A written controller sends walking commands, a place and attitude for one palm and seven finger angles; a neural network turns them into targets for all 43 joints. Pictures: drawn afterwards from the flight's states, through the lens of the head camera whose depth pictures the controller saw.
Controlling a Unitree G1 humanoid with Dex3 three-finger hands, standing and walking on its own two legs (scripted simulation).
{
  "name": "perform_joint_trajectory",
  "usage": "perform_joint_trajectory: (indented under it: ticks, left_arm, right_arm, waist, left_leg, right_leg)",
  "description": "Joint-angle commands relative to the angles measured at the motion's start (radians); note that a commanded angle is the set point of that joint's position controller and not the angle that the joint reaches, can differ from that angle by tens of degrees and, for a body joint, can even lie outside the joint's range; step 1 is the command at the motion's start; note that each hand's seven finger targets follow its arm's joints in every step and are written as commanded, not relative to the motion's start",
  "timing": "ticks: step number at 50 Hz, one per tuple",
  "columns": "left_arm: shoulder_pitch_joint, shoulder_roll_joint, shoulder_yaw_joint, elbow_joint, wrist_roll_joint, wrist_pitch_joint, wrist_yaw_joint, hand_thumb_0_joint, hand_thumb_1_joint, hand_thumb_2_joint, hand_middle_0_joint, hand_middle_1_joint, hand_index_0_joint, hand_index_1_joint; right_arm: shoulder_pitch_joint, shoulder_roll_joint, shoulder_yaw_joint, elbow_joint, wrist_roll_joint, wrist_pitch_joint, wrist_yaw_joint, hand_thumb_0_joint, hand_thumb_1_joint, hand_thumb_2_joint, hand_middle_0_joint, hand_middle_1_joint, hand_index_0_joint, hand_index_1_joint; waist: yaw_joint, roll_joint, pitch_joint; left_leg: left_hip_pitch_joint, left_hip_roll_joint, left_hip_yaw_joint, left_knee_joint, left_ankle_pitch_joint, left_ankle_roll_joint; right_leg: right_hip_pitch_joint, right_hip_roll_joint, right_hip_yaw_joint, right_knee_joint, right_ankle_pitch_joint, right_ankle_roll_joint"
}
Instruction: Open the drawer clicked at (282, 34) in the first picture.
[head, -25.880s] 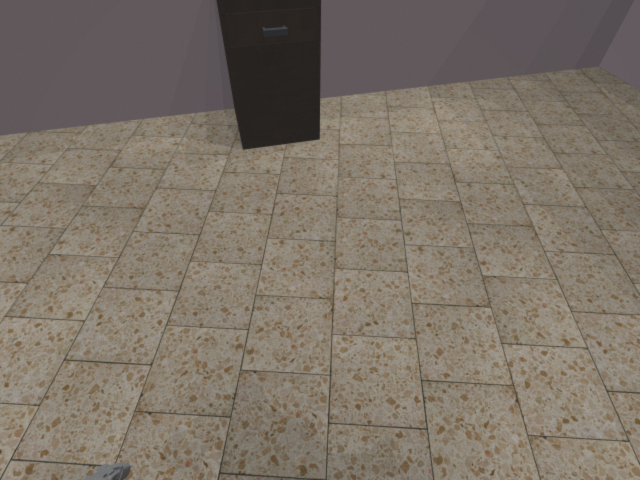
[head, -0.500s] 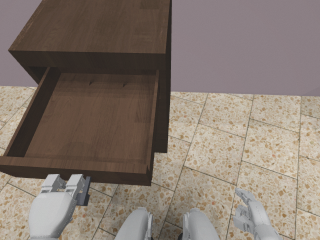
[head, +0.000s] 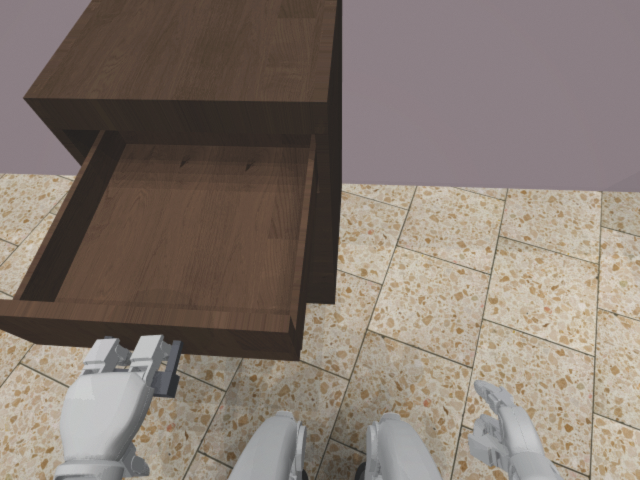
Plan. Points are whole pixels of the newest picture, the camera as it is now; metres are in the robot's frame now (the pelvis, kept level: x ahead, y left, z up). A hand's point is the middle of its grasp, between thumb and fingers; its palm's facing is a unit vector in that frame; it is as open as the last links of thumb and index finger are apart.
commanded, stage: lift the hand off the handle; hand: left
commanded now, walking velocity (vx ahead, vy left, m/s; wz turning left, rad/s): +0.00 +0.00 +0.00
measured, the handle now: (136, 363) +0.25 +0.26 -0.03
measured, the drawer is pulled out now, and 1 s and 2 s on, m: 0.30 0.28 0.28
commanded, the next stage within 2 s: none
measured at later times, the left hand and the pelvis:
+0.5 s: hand (136, 392) +0.22 +0.25 -0.03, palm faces -0.06 -0.07 -1.00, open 13.8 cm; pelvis +0.00 +0.00 +0.01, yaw +0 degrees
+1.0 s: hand (110, 403) +0.20 +0.25 +0.01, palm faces -0.05 -0.10 -0.99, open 13.9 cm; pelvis +0.01 +0.01 +0.04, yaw +0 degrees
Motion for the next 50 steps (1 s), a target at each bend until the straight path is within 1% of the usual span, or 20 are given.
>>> perform_joint_trajectory:
  ticks: [1, 2, 6, 8, 11, 14, 16, 22, 25, 27, 28, 29, 31, 33, 34, 37, 40, 44, 48, 50]
  left_arm:
    - [-0.066, 0.205, 0.148, -0.113, -0.031, 0.033, 0.043, 0.0, -0.5, 0.3, -0.3, -1.2, -0.3, -1.2]
    - [-0.053, 0.206, 0.151, -0.098, -0.027, 0.034, 0.043, 0.0, -0.5, 0.3, -0.3, -1.2, -0.3, -1.2]
    - [-0.117, 0.219, 0.144, -0.07, -0.034, 0.045, 0.042, 0.0, -0.5, 0.3, -0.3, -1.2, -0.3, -1.2]
    - [-0.124, 0.214, 0.131, -0.062, -0.034, 0.047, 0.04, 0.0, -0.5, 0.3, -0.3, -1.2, -0.3, -1.2]
    - [-0.135, 0.223, 0.141, -0.044, -0.04, 0.053, 0.037, 0.0, -0.5, 0.3, -0.3, -1.2, -0.3, -1.2]
    - [-0.154, 0.231, 0.139, -0.061, -0.039, 0.057, 0.037, 0.0, -0.5, 0.3, -0.3, -1.2, -0.3, -1.2]
    - [-0.119, 0.232, 0.148, -0.074, -0.054, 0.066, 0.035, 0.0, -0.5, 0.3, -0.3, -1.2, -0.3, -1.2]
    - [-0.075, 0.236, 0.15, -0.133, -0.054, 0.072, 0.036, 0.0, -0.5, 0.3, -0.3, -1.2, -0.3, -1.2]
    - [-0.057, 0.205, 0.126, -0.135, -0.062, 0.076, 0.033, 0.0, -0.5, 0.3, -0.3, -1.2, -0.3, -1.2]
    - [-0.037, 0.214, 0.143, -0.126, -0.06, 0.077, 0.031, 0.0, -0.5, 0.3, -0.3, -1.2, -0.3, -1.2]
    - [-0.02, 0.214, 0.142, -0.127, -0.06, 0.078, 0.03, 0.0, -0.5, 0.3, -0.3, -1.2, -0.3, -1.2]
    - [-0.035, 0.205, 0.131, -0.144, -0.058, 0.076, 0.03, 0.0, -0.5, 0.3, -0.3, -1.2, -0.3, -1.2]
    - [-0.017, 0.213, 0.141, -0.161, -0.061, 0.077, 0.031, 0.0, -0.5, 0.3, -0.3, -1.2, -0.3, -1.2]
    - [0.019, 0.188, 0.123, -0.156, -0.062, 0.077, 0.027, 0.0, -0.5, 0.3, -0.3, -1.2, -0.3, -1.2]
    - [0.028, 0.203, 0.138, -0.17, -0.058, 0.075, 0.027, 0.0, -0.5, 0.3, -0.3, -1.2, -0.3, -1.2]
    - [0.04, 0.179, 0.109, -0.196, -0.054, 0.081, 0.021, 0.0, -0.5, 0.3, -0.3, -1.2, -0.3, -1.2]
    - [0.048, 0.127, 0.045, -0.211, -0.063, 0.089, -0.001, 0.0, -0.5, 0.3, -0.3, -1.2, -0.3, -1.2]
    - [0.032, 0.136, 0.032, -0.24, -0.06, 0.084, -0.02, 0.0, -0.5, 0.3, -0.3, -1.2, -0.3, -1.2]
    - [0.036, 0.137, 0.032, -0.273, -0.052, 0.074, -0.021, 0.0, -0.5, 0.3, -0.3, -1.2, -0.3, -1.2]
    - [0.034, 0.166, 0.063, -0.276, -0.044, 0.072, -0.016, 0.0, -0.5, 0.3, -0.3, -1.2, -0.3, -1.2]
  right_arm:
    - [-0.038, -0.113, -0.039, -0.13, 0.004, -0.049, -0.013, 0.0, -0.9, -0.9, 0.2, 0.3, 0.2, 0.3]
    - [-0.031, -0.112, -0.038, -0.131, 0.004, -0.049, -0.013, 0.0, -0.9, -0.9, 0.2, 0.3, 0.2, 0.3]
    - [-0.025, -0.119, -0.038, -0.119, 0.008, -0.05, -0.019, 0.0, -0.9, -0.9, 0.2, 0.3, 0.2, 0.3]
    - [-0.022, -0.119, -0.043, -0.117, 0.012, -0.052, -0.021, 0.0, -0.9, -0.9, 0.2, 0.3, 0.2, 0.3]
    - [-0.02, -0.122, -0.04, -0.114, 0.013, -0.049, -0.022, 0.0, -0.9, -0.9, 0.2, 0.3, 0.2, 0.3]
    - [-0.02, -0.122, -0.042, -0.117, 0.017, -0.047, -0.02, 0.0, -0.9, -0.9, 0.2, 0.3, 0.2, 0.3]
    - [-0.019, -0.122, -0.04, -0.127, 0.018, -0.046, -0.022, 0.0, -0.9, -0.9, 0.2, 0.3, 0.2, 0.3]
    - [-0.019, -0.117, -0.038, -0.136, 0.021, -0.044, -0.024, 0.0, -0.9, -0.9, 0.2, 0.3, 0.2, 0.3]
    - [-0.022, -0.12, -0.043, -0.136, 0.022, -0.046, -0.022, 0.0, -0.9, -0.9, 0.2, 0.3, 0.2, 0.3]
    - [-0.018, -0.121, -0.039, -0.134, 0.019, -0.043, -0.021, 0.0, -0.9, -0.9, 0.2, 0.3, 0.2, 0.3]
    - [-0.02, -0.122, -0.044, -0.138, 0.019, -0.042, -0.021, 0.0, -0.9, -0.9, 0.2, 0.3, 0.2, 0.3]
    - [-0.016, -0.124, -0.043, -0.139, 0.017, -0.043, -0.017, 0.0, -0.9, -0.9, 0.2, 0.3, 0.2, 0.3]
    - [-0.023, -0.125, -0.04, -0.146, 0.016, -0.041, -0.017, 0.0, -0.9, -0.9, 0.2, 0.3, 0.2, 0.3]
    - [-0.02, -0.123, -0.045, -0.148, 0.015, -0.039, -0.014, 0.0, -0.9, -0.9, 0.2, 0.3, 0.2, 0.3]
    - [-0.02, -0.122, -0.045, -0.151, 0.015, -0.037, -0.011, 0.0, -0.9, -0.9, 0.2, 0.3, 0.2, 0.3]
    - [-0.021, -0.124, -0.043, -0.158, 0.012, -0.035, -0.004, 0.0, -0.9, -0.9, 0.2, 0.3, 0.2, 0.3]
    - [-0.022, -0.126, -0.046, -0.169, 0.012, -0.035, 0.001, 0.0, -0.9, -0.9, 0.2, 0.3, 0.2, 0.3]
    - [-0.016, -0.127, -0.039, -0.183, 0.011, -0.033, 0.007, 0.0, -0.9, -0.9, 0.2, 0.3, 0.2, 0.3]
    - [-0.015, -0.125, -0.041, -0.198, 0.011, -0.032, 0.009, 0.0, -0.9, -0.9, 0.2, 0.3, 0.2, 0.3]
    - [-0.015, -0.123, -0.039, -0.2, 0.011, -0.027, 0.011, 0.0, -0.9, -0.9, 0.2, 0.3, 0.2, 0.3]
  waist:
    - [-0.016, -0.042, -0.253]
    - [-0.006, -0.038, -0.271]
    - [-0.02, -0.054, -0.259]
    - [-0.015, -0.034, -0.262]
    - [-0.016, -0.054, -0.266]
    - [-0.007, -0.026, -0.282]
    - [-0.007, -0.043, -0.29]
    - [-0.002, -0.001, -0.305]
    - [-0.015, -0.005, -0.248]
    - [-0.009, -0.019, -0.269]
    - [-0.003, -0.009, -0.234]
    - [-0.012, -0.016, -0.256]
    - [-0.005, 0.012, -0.253]
    - [-0.006, -0.006, -0.232]
    - [0.002, -0.006, -0.244]
    - [-0.006, 0.014, -0.243]
    - [-0.023, -0.023, -0.206]
    - [-0.027, -0.036, -0.191]
    - [-0.017, -0.008, -0.178]
    - [-0.01, -0.007, -0.173]
  left_leg:
    - [0.113, -0.015, -0.024, -0.146, 0.181, 0.028]
    - [0.109, -0.02, -0.019, -0.146, 0.18, 0.025]
    - [0.098, -0.016, -0.021, -0.142, 0.176, 0.028]
    - [0.103, -0.018, -0.017, -0.142, 0.175, 0.027]
    - [0.102, -0.016, -0.02, -0.149, 0.184, 0.028]
    - [0.111, -0.02, -0.015, -0.158, 0.181, 0.025]
    - [0.124, -0.019, -0.019, -0.173, 0.194, 0.028]
    - [0.19, -0.02, -0.013, -0.214, 0.224, 0.027]
    - [0.205, -0.016, -0.015, -0.23, 0.219, 0.026]
    - [0.211, -0.018, -0.015, -0.241, 0.239, 0.027]
    - [0.215, -0.018, -0.017, -0.249, 0.237, 0.025]
    - [0.229, -0.017, -0.016, -0.252, 0.239, 0.025]
    - [0.255, -0.016, -0.019, -0.272, 0.258, 0.027]
    - [0.27, -0.018, -0.019, -0.278, 0.265, 0.026]
    - [0.277, -0.02, -0.019, -0.286, 0.271, 0.023]
    - [0.329, -0.016, -0.025, -0.307, 0.295, 0.023]
    - [0.345, -0.013, -0.027, -0.318, 0.285, 0.026]
    - [0.369, -0.013, -0.031, -0.337, 0.276, 0.026]
    - [0.41, -0.012, -0.036, -0.349, 0.287, 0.025]
    - [0.409, -0.014, -0.034, -0.351, 0.283, 0.021]
  right_leg:
    - [0.272, -0.031, 0.141, -0.258, 0.145, 0.032]
    - [0.28, -0.032, 0.142, -0.256, 0.133, 0.035]
    - [0.294, -0.035, 0.152, -0.268, 0.141, 0.036]
    - [0.301, -0.036, 0.152, -0.272, 0.139, 0.037]
    - [0.314, -0.034, 0.158, -0.276, 0.152, 0.036]
    - [0.325, -0.035, 0.166, -0.285, 0.133, 0.039]
    - [0.37, -0.034, 0.163, -0.295, 0.165, 0.037]
    - [0.396, -0.028, 0.156, -0.314, 0.194, 0.036]
    - [0.392, -0.028, 0.152, -0.34, 0.201, 0.035]
    - [0.41, -0.026, 0.146, -0.335, 0.232, 0.036]
    - [0.411, -0.024, 0.152, -0.342, 0.237, 0.03]
    - [0.406, -0.026, 0.148, -0.343, 0.238, 0.034]
    - [0.417, -0.025, 0.132, -0.344, 0.26, 0.027]
    - [0.421, -0.023, 0.13, -0.353, 0.281, 0.028]
    - [0.425, -0.022, 0.134, -0.352, 0.279, 0.028]
    - [0.408, -0.019, 0.111, -0.353, 0.288, 0.025]
    - [0.411, -0.022, 0.106, -0.379, 0.286, 0.029]
    - [0.401, -0.024, 0.093, -0.392, 0.253, 0.031]
    - [0.392, -0.021, 0.077, -0.394, 0.244, 0.025]
    - [0.391, -0.02, 0.085, -0.397, 0.234, 0.024]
